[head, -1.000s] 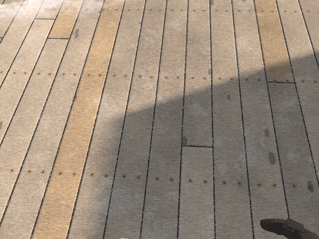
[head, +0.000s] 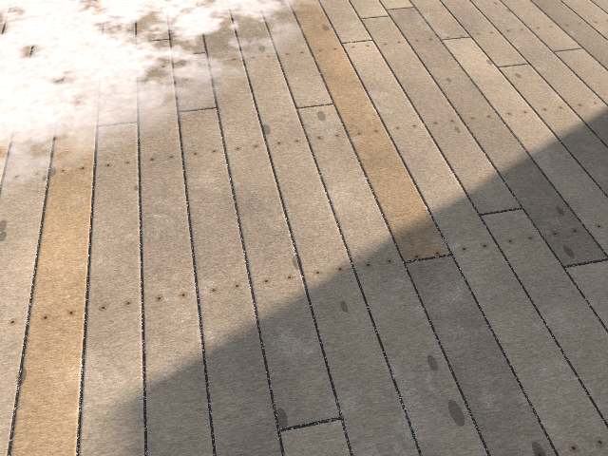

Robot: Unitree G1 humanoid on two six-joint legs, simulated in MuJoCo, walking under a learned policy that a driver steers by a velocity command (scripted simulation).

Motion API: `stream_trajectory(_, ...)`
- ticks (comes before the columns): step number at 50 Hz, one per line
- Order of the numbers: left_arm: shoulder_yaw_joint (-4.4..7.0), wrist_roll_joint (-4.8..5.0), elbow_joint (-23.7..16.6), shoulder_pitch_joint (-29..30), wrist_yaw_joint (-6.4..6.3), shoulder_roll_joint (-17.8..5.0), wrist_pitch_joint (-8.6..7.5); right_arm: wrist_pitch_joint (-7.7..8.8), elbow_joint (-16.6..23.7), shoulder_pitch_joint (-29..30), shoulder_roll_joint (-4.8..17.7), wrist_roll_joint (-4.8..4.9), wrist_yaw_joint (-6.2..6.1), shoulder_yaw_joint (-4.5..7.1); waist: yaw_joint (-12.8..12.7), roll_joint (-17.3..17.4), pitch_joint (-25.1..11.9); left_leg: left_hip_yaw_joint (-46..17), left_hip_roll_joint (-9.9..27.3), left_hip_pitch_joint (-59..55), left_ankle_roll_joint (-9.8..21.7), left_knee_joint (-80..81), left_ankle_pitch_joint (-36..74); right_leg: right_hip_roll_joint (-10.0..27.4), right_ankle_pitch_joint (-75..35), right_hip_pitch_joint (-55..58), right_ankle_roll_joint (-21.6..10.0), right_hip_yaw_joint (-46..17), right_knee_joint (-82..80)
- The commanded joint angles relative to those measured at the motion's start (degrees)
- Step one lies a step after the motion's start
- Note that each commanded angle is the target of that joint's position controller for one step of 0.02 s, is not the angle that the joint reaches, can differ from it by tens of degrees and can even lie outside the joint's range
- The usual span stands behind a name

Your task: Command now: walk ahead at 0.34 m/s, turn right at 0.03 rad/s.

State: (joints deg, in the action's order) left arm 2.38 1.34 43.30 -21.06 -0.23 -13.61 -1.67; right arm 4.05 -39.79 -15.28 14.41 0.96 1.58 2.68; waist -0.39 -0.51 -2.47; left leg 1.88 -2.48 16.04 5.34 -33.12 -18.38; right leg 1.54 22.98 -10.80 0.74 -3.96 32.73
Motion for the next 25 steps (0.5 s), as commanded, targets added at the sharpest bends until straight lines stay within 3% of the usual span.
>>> stream_trajectory(1, 0.18, 0.34, -8.7, 11.5, 0.34, -3.1, -2.75, 1.11, 1.4, -11.4, 10.5, -0.5, 0.15, 3.32, 7.5, 11.0, 2.9, -26.0, 14.1, -22.7, 8.2, 16.1, -10.9, -2.8, -2.6, -28.2, -2.9, 2.5, 12.0)
stream_trajectory(2, 0.82, 0.79, -10.1, 12.3, -0.1, -5.9, -3.61, 1.39, 1.3, -14.5, 11.9, -0.86, 0.34, 3.67, 8.5, 16.0, 2.8, -41.5, 22.0, -24.8, 13.9, 21.6, -10.9, -3.3, 5.9, -35.8, -1.5, 0.5, 25.4)
stream_trajectory(3, 1.41, 1.33, -9.6, 11.0, 0.06, -7.2, -4.08, 1.8, 1.4, -13.1, 9.3, -1.12, 0.03, 2.71, 6.5, 10.8, 4.6, -40.8, 23.2, -25.1, 14.6, 21.0, -8.7, -0.9, 6.1, -40.5, -1.9, -1.5, 34.9)
stream_trajectory(5, 0.95, 0.77, -8.8, 10.7, 0.63, -5.7, -4.67, 1.85, 2.0, -10.2, 7.7, -1.23, -0.5, 2.04, 4.6, 3.7, 5.1, -31.4, 20.2, -24.0, 12.0, 21.2, -4.6, 2.5, -2.1, -43.6, -3.6, -1.0, 38.9)
stream_trajectory(7, 0.98, 0.03, -8.9, 12.2, 1.27, -5.1, -4.64, 1.32, 1.5, -8.0, 5.8, -1.31, -0.67, 1.08, 3.1, 3.5, 6.4, -23.1, 16.8, -19.7, 9.5, 23.5, 5.7, 4.6, -7.3, -41.3, -3.4, 0.1, 35.8)
stream_trajectory(9, 0.44, -0.39, -8.7, 13.4, 1.89, -3.9, -4.37, 1.02, 0.3, -8.7, 5.2, -0.91, -0.93, 0.7, 3.2, 4.4, 6.8, -16.6, 14.8, -17.8, 8.8, 24.8, 14.3, 5.0, -10.0, -40.1, -2.2, 2.5, 30.5)
stream_trajectory(11, -0.35, -0.78, -9.7, 17.4, 2.31, -2.4, -4.56, 0.76, -0.6, -8.6, 6.0, -0.7, -1.31, 0.67, 4.1, 3.9, 7.6, -11.2, 12.5, -14.5, 7.6, 25.3, 18.8, 4.2, -14.9, -36.2, -1.3, 4.4, 20.0)
stream_trajectory(13, -1.01, -0.43, -10.7, 21.9, 2.87, -1.5, -4.91, 0.67, -1.5, -9.5, 8.1, -0.49, -1.54, 0.99, 5.4, 5.1, 8.0, -8.3, 11.5, -10.5, 6.7, 26.5, 18.9, 2.5, -21.0, -29.0, -0.8, 6.6, 9.2)
stream_trajectory(15, -0.82, 0.24, -11.4, 24.7, 3.39, -2.8, -4.93, 0.94, -2.4, -11.0, 10.3, 0.1, -1.38, 1.57, 6.1, 5.5, 8.7, -8.8, 13.4, -10.5, 6.8, 27.8, 18.2, 1.5, -25.0, -24.6, -1.0, 6.5, 3.2)
stream_trajectory(17, -0.21, 0.44, -11.8, 25.5, 3.71, -4.7, -4.93, 0.82, -3.2, -11.3, 10.7, 0.61, -1.31, 1.73, 5.3, 5.6, 8.9, -8.9, 15.2, -14.7, 5.9, 26.9, 21.6, 0.8, -26.1, -23.5, -2.3, 5.6, -1.3)
stream_trajectory(19, 0.89, 0.29, -11.5, 23.1, 3.6, -7.2, -4.84, 0.39, -3.7, -10.8, 11.5, 0.34, -1.37, 2.08, 2.6, 6.5, 6.2, -7.8, 16.1, -19.2, 3.9, 21.7, 35.7, -0.8, -23.8, -19.0, -4.1, 5.7, -3.0)
stream_trajectory(20, 1.61, 0.08, -10.6, 19.2, 3.22, -8.6, -4.67, 0.05, -3.8, -10.2, 12.2, 0.18, -1.45, 2.37, 0.2, 7.6, 3.0, -6.6, 15.5, -20.5, 2.9, 16.4, 45.2, -2.3, -22.5, -13.8, -5.4, 6.7, -3.3)
stream_trajectory(21, 2.88, 0.01, -8.4, 11.2, 2.58, -10.7, -4.34, -0.48, -3.6, -9.7, 11.7, -0.21, -1.58, 2.21, -4.1, 7.6, -2.5, -4.6, 13.3, -18.9, 1.4, 6.5, 51.7, -3.7, -22.2, -3.1, -7.0, 8.0, -3.8)
stream_trajectory(22, 3.78, -0.31, -6.6, 1.7, 1.7, -12.9, -3.84, -0.71, -2.6, -9.6, 10.3, -0.8, -1.93, 1.59, -8.3, 6.3, -9.1, -4.0, 11.6, -8.8, -0.4, -7.1, 43.2, 1.5, -21.2, 13.1, -9.2, 2.9, -0.7)
stream_trajectory(23, 4.78, -2.22, -5.9, -4.2, 1.31, -19.1, -3.79, -0.3, -0.6, -16.4, 2.2, -1.61, -1.74, -0.64, -5.0, -9.9, -19.0, -3.3, 2.2, 11.7, -4.1, -31.2, 8.0, 17.7, -14.7, 34.4, -17.1, -22.4, -1.6)
stream_trajectory(24, 3.91, -1.86, -5.5, -4.9, 1.66, -15.7, -4.02, 0.66, -1.6, -18.3, 2.9, 0.0, -1.58, -1.01, -5.1, -16.2, -25.3, -10.6, -1.8, 19.7, -4.6, -43.2, -13.2, 22.5, -1.7, 36.0, -21.0, -43.6, -14.8)
stream_trajectory(25, 2.85, -0.98, -5.8, -0.1, 1.52, -11.7, -4.02, 1.23, -0.3, -11.0, 8.4, 1.53, -1.22, 0.55, -5.2, -10.3, -13.9, -10.8, 2.3, 25.9, -4.1, -47.1, -9.6, 19.7, 4.5, 27.4, -17.3, -35.5, -16.7)
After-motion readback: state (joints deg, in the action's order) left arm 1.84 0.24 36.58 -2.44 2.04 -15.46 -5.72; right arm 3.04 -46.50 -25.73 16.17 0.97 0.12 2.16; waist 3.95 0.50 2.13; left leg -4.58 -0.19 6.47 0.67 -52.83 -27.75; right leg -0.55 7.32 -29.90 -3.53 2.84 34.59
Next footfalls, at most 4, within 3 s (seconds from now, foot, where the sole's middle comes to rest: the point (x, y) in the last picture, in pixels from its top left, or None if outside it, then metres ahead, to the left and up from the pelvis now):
0.44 right None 0.40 -0.15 -0.77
0.98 left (274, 401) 0.68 0.10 -0.77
1.52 right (367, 298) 0.99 -0.13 -0.77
2.08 left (271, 227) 1.25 0.14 -0.77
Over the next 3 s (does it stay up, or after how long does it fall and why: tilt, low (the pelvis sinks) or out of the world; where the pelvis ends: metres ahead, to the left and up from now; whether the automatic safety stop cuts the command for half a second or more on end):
stays up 1.59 0.18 0.01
